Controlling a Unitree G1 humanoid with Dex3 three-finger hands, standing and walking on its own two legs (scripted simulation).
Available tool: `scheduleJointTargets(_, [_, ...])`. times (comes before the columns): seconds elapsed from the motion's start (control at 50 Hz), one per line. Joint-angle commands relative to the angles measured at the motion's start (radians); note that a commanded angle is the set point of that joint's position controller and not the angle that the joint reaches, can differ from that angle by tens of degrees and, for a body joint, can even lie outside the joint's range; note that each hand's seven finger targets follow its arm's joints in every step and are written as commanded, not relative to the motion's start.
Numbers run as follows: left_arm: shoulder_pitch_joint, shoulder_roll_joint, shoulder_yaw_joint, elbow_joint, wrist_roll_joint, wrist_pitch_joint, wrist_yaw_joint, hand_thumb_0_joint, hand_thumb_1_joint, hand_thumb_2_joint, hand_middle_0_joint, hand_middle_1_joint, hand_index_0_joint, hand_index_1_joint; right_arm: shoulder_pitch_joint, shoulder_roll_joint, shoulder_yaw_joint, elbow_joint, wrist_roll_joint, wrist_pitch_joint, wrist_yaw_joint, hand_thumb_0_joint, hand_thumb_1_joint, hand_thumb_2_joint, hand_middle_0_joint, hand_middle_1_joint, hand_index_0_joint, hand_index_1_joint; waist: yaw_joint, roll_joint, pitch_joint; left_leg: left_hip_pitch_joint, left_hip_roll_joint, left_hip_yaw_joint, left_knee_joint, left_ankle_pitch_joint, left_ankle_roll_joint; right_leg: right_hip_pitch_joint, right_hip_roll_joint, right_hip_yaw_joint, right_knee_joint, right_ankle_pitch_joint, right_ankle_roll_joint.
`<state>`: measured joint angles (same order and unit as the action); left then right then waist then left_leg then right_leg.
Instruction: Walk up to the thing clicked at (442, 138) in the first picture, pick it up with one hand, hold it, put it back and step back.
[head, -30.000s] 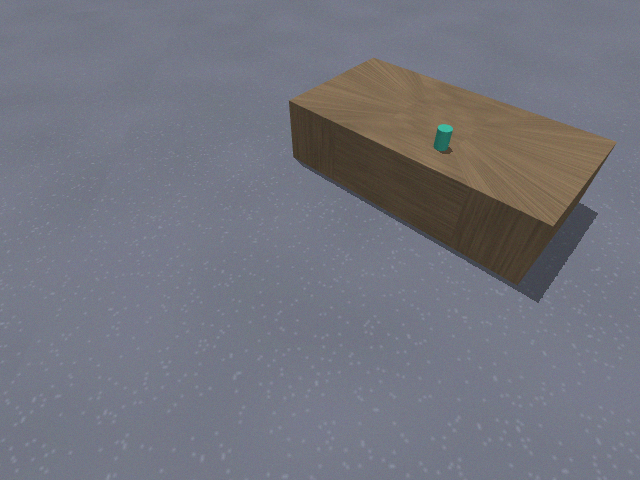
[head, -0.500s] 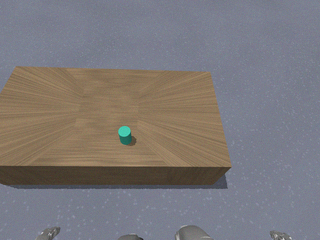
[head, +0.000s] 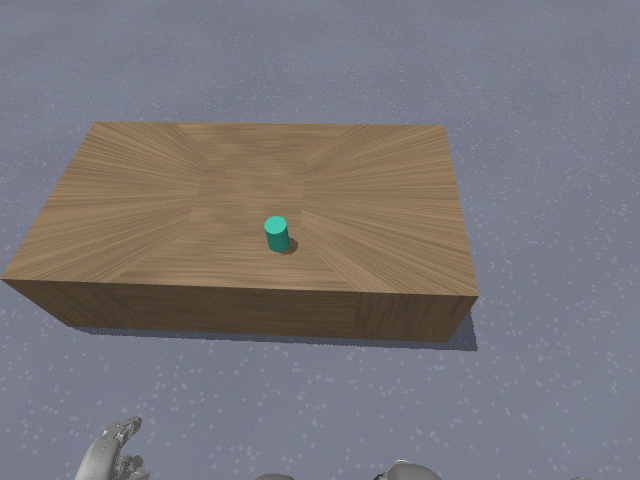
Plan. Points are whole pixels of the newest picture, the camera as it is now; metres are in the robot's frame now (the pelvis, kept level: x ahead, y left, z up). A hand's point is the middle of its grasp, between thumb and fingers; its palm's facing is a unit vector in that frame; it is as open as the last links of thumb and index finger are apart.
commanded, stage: step back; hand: left
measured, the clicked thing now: (277, 234) +0.72 +0.16 -0.38
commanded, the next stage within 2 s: none
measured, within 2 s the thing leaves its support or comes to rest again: neither
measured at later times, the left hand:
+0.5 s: hand out of the picture -0.08 +0.23 -0.14, palm faces -0.07 -0.91 -0.41, open 7.4 cm
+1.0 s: hand out of the picture -0.22 +0.23 -0.14, palm faces +0.01 -0.92 -0.39, open 7.4 cm
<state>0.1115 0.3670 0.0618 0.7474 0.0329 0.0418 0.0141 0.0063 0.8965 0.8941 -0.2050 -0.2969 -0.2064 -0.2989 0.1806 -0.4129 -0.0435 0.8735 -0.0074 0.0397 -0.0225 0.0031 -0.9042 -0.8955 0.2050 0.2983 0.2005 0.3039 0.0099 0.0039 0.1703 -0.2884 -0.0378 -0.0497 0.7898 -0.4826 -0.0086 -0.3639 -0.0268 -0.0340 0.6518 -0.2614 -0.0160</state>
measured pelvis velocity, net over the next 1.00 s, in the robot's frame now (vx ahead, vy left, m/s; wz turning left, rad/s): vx -0.33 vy -0.04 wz -0.01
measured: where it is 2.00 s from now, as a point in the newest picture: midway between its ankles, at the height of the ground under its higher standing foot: outside the picture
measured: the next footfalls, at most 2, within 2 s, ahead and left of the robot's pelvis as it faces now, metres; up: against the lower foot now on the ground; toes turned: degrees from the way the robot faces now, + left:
left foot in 0.04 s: +0.01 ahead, +0.12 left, +0.00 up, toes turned -1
right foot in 0.42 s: -0.14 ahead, -0.16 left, +0.00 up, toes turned -2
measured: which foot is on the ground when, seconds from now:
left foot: up 0.00-0.02, down 0.04-0.44, up 0.46-0.74, down 0.76-1.00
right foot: down 0.00-0.04, up 0.06-0.40, down 0.42-0.78, up 0.80-1.00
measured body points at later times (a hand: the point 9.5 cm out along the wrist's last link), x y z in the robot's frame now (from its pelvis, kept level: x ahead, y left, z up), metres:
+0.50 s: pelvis -0.16 -0.03 +0.00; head -0.11 -0.05 +0.44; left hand -0.07 +0.28 -0.11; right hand -0.04 -0.36 -0.12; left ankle -0.07 +0.11 -0.69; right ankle -0.18 -0.15 -0.72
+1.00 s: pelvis -0.33 -0.04 +0.00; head -0.28 -0.02 +0.45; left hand -0.22 +0.28 -0.12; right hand -0.21 -0.35 -0.10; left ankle -0.27 +0.08 -0.72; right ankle -0.37 -0.17 -0.66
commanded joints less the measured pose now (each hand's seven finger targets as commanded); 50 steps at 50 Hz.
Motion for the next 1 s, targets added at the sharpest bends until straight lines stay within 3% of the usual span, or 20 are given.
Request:
scheduleJointTargets(0.0, [0.008,0.227,0.063,-0.081,-0.013,0.008,0.002,0.000,0.900,0.900,-0.200,-0.300,-0.200,-0.300,0.092,-0.180,-0.073,-0.046,-0.019,-0.044,-0.005,0.000,-0.900,-0.900,0.200,0.300,0.200,0.300,-0.018,-0.090,-0.254,0.120,0.060,-0.013,-0.380,0.310,0.039,0.134,-0.148,0.203,-0.019,0.253,-0.099])
scheduleJointTargets(0.04, [-0.062,0.212,0.072,-0.100,-0.022,0.008,0.009,0.000,0.900,0.900,-0.200,-0.300,-0.200,-0.300,0.027,-0.362,-0.109,-0.082,-0.025,-0.042,0.007,0.000,-0.900,-0.900,0.200,0.300,0.200,0.300,-0.062,0.267,-0.226,0.044,0.442,-0.476,-0.467,0.574,0.283,-0.067,0.106,0.085,0.353,-0.360,0.001])
scheduleJointTargets(0.06, [-0.081,0.225,0.082,-0.087,-0.004,0.009,0.017,0.000,0.900,0.900,-0.200,-0.300,-0.200,-0.300,0.011,-0.346,-0.108,-0.086,-0.033,-0.046,0.004,0.000,-0.900,-0.900,0.200,0.300,0.200,0.300,-0.063,0.194,-0.186,-0.015,0.470,-0.507,-0.459,0.612,0.328,-0.069,0.109,0.211,0.522,-0.394,0.006])
scheduleJointTargets(0.14, [0.057,0.219,0.089,-0.016,-0.025,0.012,0.011,0.000,0.900,0.900,-0.200,-0.300,-0.200,-0.300,-0.080,-0.224,-0.073,-0.103,-0.025,-0.049,-0.016,0.000,-0.900,-0.900,0.200,0.300,0.200,0.300,0.029,0.110,-0.148,0.065,0.306,-0.195,-0.356,0.718,0.233,-0.141,0.125,0.235,0.661,-0.250,0.010])
scheduleJointTargets(0.26, [0.037,0.189,0.072,-0.023,-0.012,0.002,-0.002,0.000,0.900,0.900,-0.200,-0.300,-0.200,-0.300,-0.003,-0.223,-0.081,-0.115,-0.026,-0.040,-0.013,0.000,-0.900,-0.900,0.200,0.300,0.200,0.300,-0.042,0.155,-0.200,0.207,0.293,-0.152,-0.320,0.663,0.263,-0.105,0.086,0.146,0.350,-0.262,0.062])
scheduleJointTargets(0.34, [0.136,0.181,0.067,0.031,-0.011,-0.009,-0.009,0.000,0.900,0.900,-0.200,-0.300,-0.200,-0.300,-0.048,-0.260,-0.085,-0.136,-0.024,-0.021,-0.005,0.000,-0.900,-0.900,0.200,0.300,0.200,0.300,-0.012,0.231,-0.277,0.150,0.294,-0.156,-0.280,0.582,0.219,0.084,0.044,0.053,-0.009,-0.166,0.027])
scheduleJointTargets(0.38, [0.221,0.194,0.073,0.083,-0.001,-0.018,-0.007,0.000,0.900,0.900,-0.200,-0.300,-0.200,-0.300,-0.085,-0.246,-0.078,-0.140,-0.011,-0.006,-0.001,0.000,-0.900,-0.900,0.200,0.300,0.200,0.300,0.035,0.182,-0.288,0.037,0.242,-0.114,-0.207,0.473,0.149,0.230,0.038,0.032,-0.242,0.016,-0.007])
scheduleJointTargets(0.4, [0.200,0.258,0.092,0.073,0.014,-0.023,-0.008,0.000,0.900,0.900,-0.200,-0.300,-0.200,-0.300,-0.075,-0.190,-0.062,-0.146,-0.005,-0.004,0.001,0.000,-0.900,-0.900,0.200,0.300,0.200,0.300,0.023,0.036,-0.234,-0.157,0.142,-0.098,-0.108,0.284,0.081,0.263,-0.069,0.238,-0.265,-0.053,-0.040])
scheduleJointTargets(0.42, [0.137,0.375,0.120,0.038,0.008,-0.018,-0.012,0.000,0.900,0.900,-0.200,-0.300,-0.200,-0.300,-0.110,-0.139,-0.051,-0.172,0.006,-0.009,-0.010,0.000,-0.900,-0.900,0.200,0.300,0.200,0.300,0.046,-0.272,-0.175,-0.276,-0.063,-0.008,0.091,-0.056,0.015,0.137,-0.285,0.497,-0.347,-0.027,-0.180])
scheduleJointTargets(0.44, [0.079,0.419,0.122,0.004,0.015,-0.019,-0.009,0.000,0.900,0.900,-0.200,-0.300,-0.200,-0.300,-0.125,-0.186,-0.071,-0.159,-0.003,-0.003,-0.022,0.000,-0.900,-0.900,0.200,0.300,0.200,0.300,0.070,-0.303,-0.119,-0.213,-0.031,-0.087,0.320,-0.152,-0.008,-0.074,-0.420,0.635,-0.393,-0.026,-0.299])
scheduleJointTargets(0.5, [-0.069,0.273,0.083,-0.019,0.007,-0.026,0.007,0.000,0.900,0.900,-0.200,-0.300,-0.200,-0.300,-0.016,-0.177,-0.061,-0.094,0.013,-0.011,-0.016,0.000,-0.900,-0.900,0.200,0.300,0.200,0.300,-0.041,-0.117,-0.117,-0.197,-0.074,-0.119,0.416,0.004,0.007,-0.003,-0.208,0.243,-0.221,0.263,-0.171])
scheduleJointTargets(0.6, [0.047,0.253,0.081,-0.024,0.011,-0.021,0.022,0.000,0.900,0.900,-0.200,-0.300,-0.200,-0.300,-0.029,-0.157,-0.048,-0.100,-0.007,-0.019,-0.019,0.000,-0.900,-0.900,0.200,0.300,0.200,0.300,0.044,-0.183,-0.163,-0.257,-0.040,-0.053,0.251,-0.059,-0.020,0.259,-0.229,0.239,-0.159,0.434,-0.202])
scheduleJointTargets(0.68, [0.028,0.268,0.077,-0.041,-0.001,-0.011,0.029,0.000,0.900,0.900,-0.200,-0.300,-0.200,-0.300,0.024,-0.152,-0.055,-0.083,-0.017,-0.024,-0.009,0.000,-0.900,-0.900,0.200,0.300,0.200,0.300,0.027,-0.202,-0.225,-0.105,0.022,0.014,-0.091,-0.019,0.003,0.281,-0.257,0.256,-0.085,0.497,-0.187])
scheduleJointTargets(0.72, [0.002,0.267,0.069,-0.046,-0.013,0.003,0.020,0.000,0.900,0.900,-0.200,-0.300,-0.200,-0.300,0.097,-0.156,-0.062,-0.041,-0.019,-0.027,-0.005,0.000,-0.900,-0.900,0.200,0.300,0.200,0.300,-0.011,-0.153,-0.252,0.039,-0.008,0.087,-0.363,0.221,0.016,0.225,-0.206,0.201,0.002,0.400,-0.134])
scheduleJointTargets(0.74, [0.022,0.239,0.050,-0.048,-0.014,0.007,0.016,0.000,0.900,0.900,-0.200,-0.300,-0.200,-0.300,0.096,-0.193,-0.075,-0.036,-0.027,-0.027,-0.007,0.000,-0.900,-0.900,0.200,0.300,0.200,0.300,-0.009,-0.092,-0.250,0.128,0.070,-0.034,-0.392,0.299,0.048,0.087,-0.164,0.189,0.044,0.262,-0.081])
scheduleJointTargets(0.76, [0.031,0.195,0.039,-0.057,-0.018,0.006,0.013,0.000,0.900,0.900,-0.200,-0.300,-0.200,-0.300,0.067,-0.289,-0.093,-0.052,-0.039,-0.026,-0.003,0.000,-0.900,-0.900,0.200,0.300,0.200,0.300,-0.007,0.156,-0.242,0.183,0.308,-0.367,-0.424,0.418,0.162,-0.126,-0.012,0.084,0.213,-0.052,-0.012])
scheduleJointTargets(0.78, [-0.054,0.235,0.063,-0.066,-0.021,0.006,0.029,0.000,0.900,0.900,-0.200,-0.300,-0.200,-0.300,0.017,-0.373,-0.103,-0.081,-0.028,-0.022,0.008,0.000,-0.900,-0.900,0.200,0.300,0.200,0.300,-0.059,0.253,-0.226,-0.002,0.462,-0.502,-0.466,0.546,0.319,-0.077,0.074,0.083,0.435,-0.416,0.011])
scheduleJointTargets(0.8, [-0.062,0.244,0.069,-0.045,-0.011,0.011,0.032,0.000,0.900,0.900,-0.200,-0.300,-0.200,-0.300,-0.023,-0.330,-0.101,-0.081,-0.033,-0.028,0.005,0.000,-0.900,-0.900,0.200,0.300,0.200,0.300,-0.040,0.166,-0.194,-0.063,0.460,-0.459,-0.453,0.566,0.334,-0.053,0.075,0.186,0.574,-0.393,0.008])
scheduleJointTargets(0.86, [0.039,0.225,0.069,0.018,-0.031,0.013,0.023,0.000,0.900,0.900,-0.200,-0.300,-0.200,-0.300,-0.103,-0.234,-0.061,-0.095,-0.032,-0.028,-0.009,0.000,-0.900,-0.900,0.200,0.300,0.200,0.300,0.035,0.088,-0.156,-0.046,0.318,-0.196,-0.369,0.654,0.247,-0.080,0.105,0.200,0.674,-0.280,0.005])
scheduleJointTargets(0.98, [0.064,0.196,0.052,0.039,-0.015,-0.020,0.000,0.000,0.900,0.900,-0.200,-0.300,-0.200,-0.300,-0.042,-0.226,-0.070,-0.087,-0.034,-0.019,0.000,0.000,-0.900,-0.900,0.200,0.300,0.200,0.300,-0.015,0.191,-0.222,0.154,0.291,-0.171,-0.336,0.418,0.227,0.000,0.028,0.090,0.120,-0.256,0.027])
